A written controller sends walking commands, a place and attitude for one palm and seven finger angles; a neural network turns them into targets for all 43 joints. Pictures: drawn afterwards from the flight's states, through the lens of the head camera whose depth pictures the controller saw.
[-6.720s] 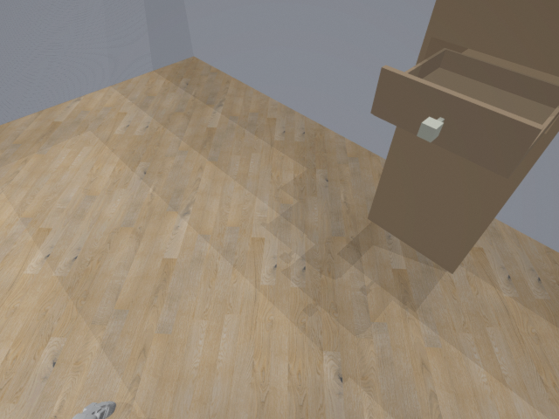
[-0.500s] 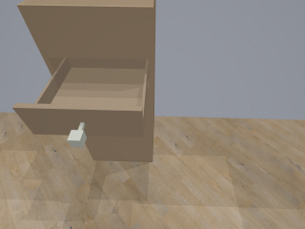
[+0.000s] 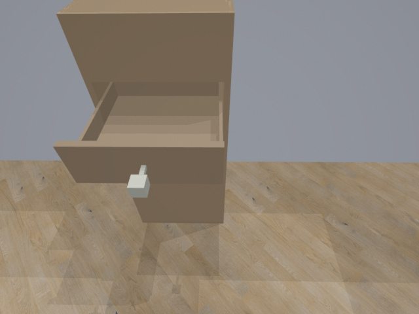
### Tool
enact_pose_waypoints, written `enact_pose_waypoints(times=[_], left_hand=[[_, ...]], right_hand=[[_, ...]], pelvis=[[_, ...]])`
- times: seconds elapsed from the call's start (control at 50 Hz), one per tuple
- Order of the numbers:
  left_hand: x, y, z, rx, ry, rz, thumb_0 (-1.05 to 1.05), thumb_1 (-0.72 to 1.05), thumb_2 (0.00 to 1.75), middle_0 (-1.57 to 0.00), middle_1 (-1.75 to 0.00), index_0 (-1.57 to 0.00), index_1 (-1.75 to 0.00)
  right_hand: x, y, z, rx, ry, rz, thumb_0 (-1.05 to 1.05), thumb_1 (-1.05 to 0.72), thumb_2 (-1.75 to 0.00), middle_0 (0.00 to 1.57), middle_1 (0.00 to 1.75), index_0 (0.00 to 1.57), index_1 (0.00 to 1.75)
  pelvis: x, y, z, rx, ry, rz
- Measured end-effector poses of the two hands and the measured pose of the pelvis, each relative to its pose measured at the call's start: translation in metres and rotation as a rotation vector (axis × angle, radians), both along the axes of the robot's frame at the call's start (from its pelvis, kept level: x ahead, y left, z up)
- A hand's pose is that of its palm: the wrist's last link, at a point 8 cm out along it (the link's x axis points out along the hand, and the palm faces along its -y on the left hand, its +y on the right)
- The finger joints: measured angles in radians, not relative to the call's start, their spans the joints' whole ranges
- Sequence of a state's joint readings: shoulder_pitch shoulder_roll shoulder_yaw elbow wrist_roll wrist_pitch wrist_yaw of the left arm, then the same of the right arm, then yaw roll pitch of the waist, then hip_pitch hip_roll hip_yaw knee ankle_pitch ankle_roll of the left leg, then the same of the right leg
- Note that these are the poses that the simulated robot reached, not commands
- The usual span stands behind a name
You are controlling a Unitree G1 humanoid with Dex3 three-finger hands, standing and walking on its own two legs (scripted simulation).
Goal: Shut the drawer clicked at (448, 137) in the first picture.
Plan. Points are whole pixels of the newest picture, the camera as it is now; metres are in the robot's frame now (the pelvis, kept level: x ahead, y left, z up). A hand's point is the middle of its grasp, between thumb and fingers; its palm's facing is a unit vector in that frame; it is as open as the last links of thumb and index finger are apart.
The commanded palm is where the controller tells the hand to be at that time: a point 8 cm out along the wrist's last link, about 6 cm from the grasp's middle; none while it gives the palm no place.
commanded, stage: look again from close up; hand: left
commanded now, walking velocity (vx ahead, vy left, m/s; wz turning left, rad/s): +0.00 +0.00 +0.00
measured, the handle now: (140, 179) +0.40 +0.19 +0.01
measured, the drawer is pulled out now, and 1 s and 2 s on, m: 0.27 0.27 0.27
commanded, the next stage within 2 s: shuffle to correct the standing spot in 0.12 s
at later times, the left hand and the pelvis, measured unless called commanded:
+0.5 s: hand out of the picture +0.04 +0.13 -0.18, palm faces +0.03 -0.98 -0.19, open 7.4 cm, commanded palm none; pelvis +0.05 -0.04 -0.01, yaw +0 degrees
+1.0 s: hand out of the picture +0.13 +0.14 -0.17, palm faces +0.06 -0.97 -0.25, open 7.4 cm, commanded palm none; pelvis +0.09 -0.05 +0.00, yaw +0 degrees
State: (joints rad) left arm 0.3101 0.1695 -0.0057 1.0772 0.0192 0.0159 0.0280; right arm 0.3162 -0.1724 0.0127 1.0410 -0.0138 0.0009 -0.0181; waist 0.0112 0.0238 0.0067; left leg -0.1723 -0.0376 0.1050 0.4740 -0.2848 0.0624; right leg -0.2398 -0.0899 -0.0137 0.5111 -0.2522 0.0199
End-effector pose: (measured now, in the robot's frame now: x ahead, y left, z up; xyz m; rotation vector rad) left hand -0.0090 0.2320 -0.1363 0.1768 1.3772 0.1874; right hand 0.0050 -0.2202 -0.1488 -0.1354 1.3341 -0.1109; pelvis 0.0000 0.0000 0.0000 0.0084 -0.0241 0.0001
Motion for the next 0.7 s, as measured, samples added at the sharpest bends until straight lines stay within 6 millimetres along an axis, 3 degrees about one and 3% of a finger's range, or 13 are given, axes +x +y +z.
enact_pose_waypoints(times=[0.2,0.44,0.56,0.7], left_hand=[[0.013,-0.016,-0.001,-0.026,0.027,-0.016,0.01,0.91,0.90,-0.20,-0.29,-0.20,-0.30],[0.035,-0.045,-0.008,-0.043,0.036,-0.004,0.01,0.91,0.90,-0.20,-0.30,-0.20,-0.30],[0.043,-0.059,-0.013,-0.051,0.030,0.050,0.01,0.91,0.90,-0.20,-0.30,-0.20,-0.30],[0.027,-0.060,-0.021,-0.093,0.143,0.107,0.00,0.90,0.90,-0.20,-0.30,-0.20,-0.30]], right_hand=[[-0.016,0.006,0.000,0.026,0.080,-0.026,0.01,-0.91,-0.90,0.20,0.29,0.20,0.30],[0.007,-0.020,-0.008,0.024,0.096,-0.038,0.01,-0.91,-0.90,0.20,0.29,0.20,0.30],[0.040,-0.037,-0.012,0.005,0.106,-0.001,0.01,-0.91,-0.90,0.19,0.29,0.20,0.30],[0.121,-0.040,0.000,-0.072,-0.022,0.047,0.01,-0.92,-0.90,0.19,0.29,0.20,0.30]], pelvis=[[0.010,-0.006,0.002,0.005,0.021,-0.005],[0.041,-0.030,-0.005,0.008,0.020,-0.005],[0.063,-0.040,-0.010,-0.010,0.037,0.026],[0.087,-0.027,-0.012,-0.021,0.025,0.017]])
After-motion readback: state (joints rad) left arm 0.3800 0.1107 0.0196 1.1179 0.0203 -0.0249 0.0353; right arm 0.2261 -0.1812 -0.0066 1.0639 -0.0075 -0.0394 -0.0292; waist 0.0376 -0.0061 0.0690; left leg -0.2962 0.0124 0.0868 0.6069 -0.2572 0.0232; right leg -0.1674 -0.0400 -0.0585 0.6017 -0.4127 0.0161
